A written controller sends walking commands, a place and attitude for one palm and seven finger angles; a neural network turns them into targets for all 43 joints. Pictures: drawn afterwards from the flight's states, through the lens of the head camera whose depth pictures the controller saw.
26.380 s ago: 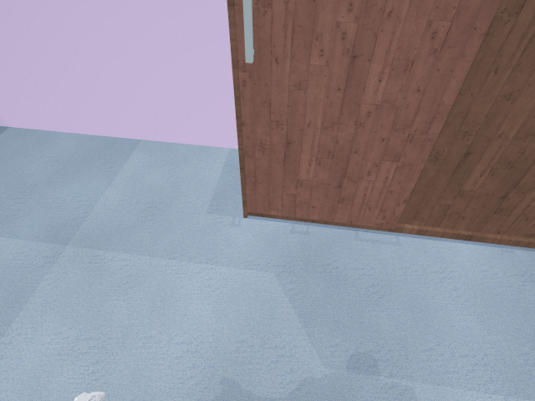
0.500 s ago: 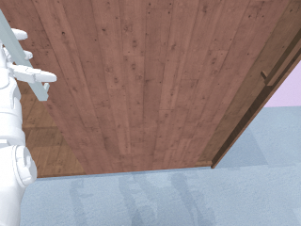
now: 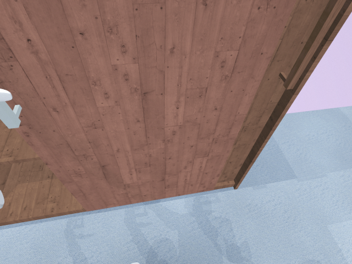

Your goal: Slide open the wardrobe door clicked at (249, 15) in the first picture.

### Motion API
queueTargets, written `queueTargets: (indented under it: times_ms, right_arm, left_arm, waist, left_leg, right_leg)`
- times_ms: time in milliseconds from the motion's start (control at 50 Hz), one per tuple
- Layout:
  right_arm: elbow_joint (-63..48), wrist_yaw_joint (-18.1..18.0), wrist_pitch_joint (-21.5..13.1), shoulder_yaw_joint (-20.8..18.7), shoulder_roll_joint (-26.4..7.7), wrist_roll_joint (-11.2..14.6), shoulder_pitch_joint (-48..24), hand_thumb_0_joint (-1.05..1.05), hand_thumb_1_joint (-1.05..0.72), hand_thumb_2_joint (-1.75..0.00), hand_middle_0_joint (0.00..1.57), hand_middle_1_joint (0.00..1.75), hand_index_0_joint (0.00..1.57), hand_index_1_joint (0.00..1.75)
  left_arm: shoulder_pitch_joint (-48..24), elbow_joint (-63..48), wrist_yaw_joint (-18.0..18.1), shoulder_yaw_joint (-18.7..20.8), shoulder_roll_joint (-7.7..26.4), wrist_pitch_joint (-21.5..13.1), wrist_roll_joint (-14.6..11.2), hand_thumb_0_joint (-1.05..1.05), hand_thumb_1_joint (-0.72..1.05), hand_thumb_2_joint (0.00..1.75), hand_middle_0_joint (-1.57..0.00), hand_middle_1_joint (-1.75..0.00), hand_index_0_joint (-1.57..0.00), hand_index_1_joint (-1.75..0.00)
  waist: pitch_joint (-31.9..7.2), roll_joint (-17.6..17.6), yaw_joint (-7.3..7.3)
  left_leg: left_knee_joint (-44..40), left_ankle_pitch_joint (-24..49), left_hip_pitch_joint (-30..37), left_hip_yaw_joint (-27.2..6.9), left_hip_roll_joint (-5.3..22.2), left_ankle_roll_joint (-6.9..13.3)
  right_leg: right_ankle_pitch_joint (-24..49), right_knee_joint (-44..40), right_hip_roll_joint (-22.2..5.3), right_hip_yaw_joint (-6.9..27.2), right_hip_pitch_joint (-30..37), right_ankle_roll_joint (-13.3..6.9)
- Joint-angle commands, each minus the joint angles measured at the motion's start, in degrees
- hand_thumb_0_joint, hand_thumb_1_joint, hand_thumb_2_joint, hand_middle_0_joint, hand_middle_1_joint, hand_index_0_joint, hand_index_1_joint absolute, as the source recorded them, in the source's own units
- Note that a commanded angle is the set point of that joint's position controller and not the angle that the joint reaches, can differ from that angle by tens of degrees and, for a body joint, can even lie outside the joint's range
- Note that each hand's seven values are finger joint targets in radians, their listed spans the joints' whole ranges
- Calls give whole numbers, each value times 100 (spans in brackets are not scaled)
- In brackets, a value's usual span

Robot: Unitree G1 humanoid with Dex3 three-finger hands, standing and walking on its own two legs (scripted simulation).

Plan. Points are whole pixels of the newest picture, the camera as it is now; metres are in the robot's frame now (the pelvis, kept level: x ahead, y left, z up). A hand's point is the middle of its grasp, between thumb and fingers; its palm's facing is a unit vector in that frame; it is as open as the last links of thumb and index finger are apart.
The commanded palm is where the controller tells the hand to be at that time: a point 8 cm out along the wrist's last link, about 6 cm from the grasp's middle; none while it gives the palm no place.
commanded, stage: slip the hand off the handle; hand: left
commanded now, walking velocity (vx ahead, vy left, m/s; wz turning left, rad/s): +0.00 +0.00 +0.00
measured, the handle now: out of the picture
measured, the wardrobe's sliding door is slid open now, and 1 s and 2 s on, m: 0.54 0.54 0.54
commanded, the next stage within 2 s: draw the hand back to the body in 0.86 s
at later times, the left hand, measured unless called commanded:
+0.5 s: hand out of the picture +0.39 +0.42 +0.20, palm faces +0.50 -0.84 -0.20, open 14.5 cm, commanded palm +0.32 +0.45 +0.22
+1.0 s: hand out of the picture +0.28 +0.41 +0.21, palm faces +0.57 -0.80 -0.19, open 14.7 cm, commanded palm +0.24 +0.43 +0.22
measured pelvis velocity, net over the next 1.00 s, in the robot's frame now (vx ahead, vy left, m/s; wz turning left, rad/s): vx -0.01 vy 0.03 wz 0.07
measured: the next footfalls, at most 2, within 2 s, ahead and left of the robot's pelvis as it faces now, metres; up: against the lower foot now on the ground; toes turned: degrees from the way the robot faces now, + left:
none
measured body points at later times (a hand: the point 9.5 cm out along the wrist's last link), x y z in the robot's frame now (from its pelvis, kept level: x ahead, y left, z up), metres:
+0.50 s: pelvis +0.01 +0.03 +0.00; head +0.04 +0.04 +0.45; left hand +0.35 +0.47 +0.22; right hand +0.07 -0.25 -0.10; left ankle +0.08 +0.10 -0.72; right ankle -0.03 -0.07 -0.72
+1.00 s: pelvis -0.01 +0.03 +0.02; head -0.02 +0.04 +0.47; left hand +0.24 +0.45 +0.22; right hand +0.22 -0.15 -0.05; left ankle +0.08 +0.10 -0.72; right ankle -0.03 -0.07 -0.72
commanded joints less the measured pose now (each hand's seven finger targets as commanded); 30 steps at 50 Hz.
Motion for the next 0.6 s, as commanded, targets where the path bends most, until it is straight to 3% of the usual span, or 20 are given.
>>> queueTargets:
  times_ms: [0, 20, 120, 200, 260, 300, 320, 340, 360, 380, 420, 460, 500, 540, 580]
  right_arm:
    - [-534, -113, -60, -359, -976, 47, 361, 0, -90, -90, 20, 30, 20, 30]
    - [-496, -108, -47, -356, -972, 60, 376, 0, -90, -90, 20, 30, 20, 30]
    - [-505, -153, 8, -353, -983, 88, 400, 0, -90, -90, 20, 30, 20, 30]
    - [-563, -192, -14, -394, -978, 128, 358, 0, -90, -90, 20, 30, 20, 30]
    - [-488, -252, -105, -407, -945, 183, 320, 0, -90, -90, 20, 30, 20, 30]
    - [-509, -300, -191, -455, -949, 198, 301, 0, -90, -90, 20, 30, 20, 30]
    - [-493, -310, -246, -470, -949, 205, 277, 0, -90, -90, 20, 30, 20, 30]
    - [-547, -318, -300, -459, -911, 244, 173, 0, -90, -90, 20, 30, 20, 30]
    - [-529, -331, -363, -455, -910, 260, 105, 0, -90, -90, 20, 30, 20, 30]
    - [-525, -343, -419, -440, -927, 298, 52, 0, -90, -90, 20, 30, 20, 30]
    - [-593, -339, -553, -408, -911, 299, -133, 0, -90, -90, 20, 30, 20, 30]
    - [-697, -309, -682, -364, -851, 295, -332, 0, -90, -90, 20, 30, 20, 30]
    - [-831, -278, -780, -316, -846, 249, -509, 0, -90, -90, 20, 30, 20, 30]
    - [-919, -239, -854, -261, -742, 225, -683, 0, -90, -90, 20, 30, 20, 30]
    - [-1022, -218, -909, -240, -680, 198, -870, 0, -90, -90, 20, 30, 20, 30]
  left_arm:
    - [-1739, -1018, 524, 798, 3269, -100, -85, 0, -55, 20, -25, -115, -25, -115]
    - [-1788, -1049, 501, 810, 3320, -106, -79, 0, -55, 20, -25, -115, -25, -115]
    - [-1620, -1033, 400, 1035, 3724, -216, 31, 0, -55, 20, -25, -115, -25, -115]
    - [-1135, -1288, 203, 1103, 3526, -313, -85, 0, -55, 20, -25, -115, -25, -115]
    - [-1280, -1748, 32, 608, 2877, -365, -233, 0, -55, 20, -25, -115, -25, -115]
    - [-1115, -2404, -97, 338, 2421, -411, -455, 0, -55, 20, -25, -115, -25, -115]
    - [-926, -2732, -140, 298, 2246, -402, -593, 0, -55, 20, -25, -115, -25, -115]
    - [-759, -3068, -195, -4, 1771, -343, -760, 0, -55, 20, -25, -115, -25, -115]
    - [-504, -3145, -226, -14, 1579, -241, -907, 0, -55, 20, -25, -115, -25, -115]
    - [-282, -3162, -235, 101, 1583, -119, -1038, 0, -55, 20, -25, -115, -25, -115]
    - [-44, -3697, -189, 253, 1570, 49, -1193, 0, -55, 20, -25, -115, -25, -115]
    - [102, -4198, -44, 236, 1380, 263, -1223, 0, -55, 20, -25, -115, -25, -115]
    - [437, -4825, 182, 489, 1553, 404, -1171, 0, -55, 20, -25, -115, -25, -115]
    - [548, -5331, 347, 377, 1238, 503, -1148, 0, -55, 20, -25, -115, -25, -115]
    - [971, -5926, 455, 340, 972, 600, -1181, 0, -55, 20, -25, -115, -25, -115]
  waist:
    - [-1192, -60, 371]
    - [-1250, -58, 318]
    - [-1346, 200, 366]
    - [-1530, 486, 467]
    - [-1555, 921, 342]
    - [-1852, 1060, 351]
    - [-2021, 1171, 422]
    - [-1935, 1247, 394]
    - [-1711, 1132, 430]
    - [-1491, 907, 468]
    - [-1511, 994, 628]
    - [-1466, 1045, 696]
    - [-1499, 1149, 824]
    - [-1471, 1019, 805]
    - [-1692, 1093, 885]
  left_leg:
    - [99, -62, 307, -613, -119, 28]
    - [146, -84, 219, -618, -115, 20]
    - [312, -111, 62, -651, -110, 28]
    - [298, 81, 446, -672, -108, 33]
    - [121, 315, 1246, -740, -72, 74]
    - [6, 608, 1984, -826, -52, 105]
    - [-111, 781, 2388, -929, -39, 89]
    - [-213, 811, 2667, -1010, -24, 84]
    - [-356, 682, 2698, -1092, -15, 78]
    - [-474, 518, 2589, -1133, -33, 99]
    - [-661, 532, 2695, -1193, -50, 85]
    - [-811, 471, 2822, -1277, -56, 48]
    - [-884, 585, 2924, -1325, -61, 22]
    - [-1003, 654, 3034, -1409, -23, -25]
    - [-1100, 930, 3397, -1514, 26, -93]
  right_leg:
    - [1958, -639, -846, 1487, 402, 669]
    - [2077, -595, -859, 1538, 411, 705]
    - [1907, -445, -782, 1569, 294, 691]
    - [1875, -348, -668, 1430, 175, 621]
    - [1373, -495, -409, 1088, -391, 486]
    - [1195, -585, -266, 864, -538, 393]
    - [1099, -617, -167, 695, -628, 319]
    - [961, -701, -113, 601, -755, 285]
    - [819, -793, -90, 524, -793, 262]
    - [741, -856, -90, 486, -755, 264]
    - [786, -888, -119, 407, -565, 232]
    - [747, -924, -119, 343, -500, 222]
    - [798, -921, -128, 313, -336, 193]
    - [817, -932, -105, 218, -265, 206]
    - [869, -950, -95, 176, -160, 214]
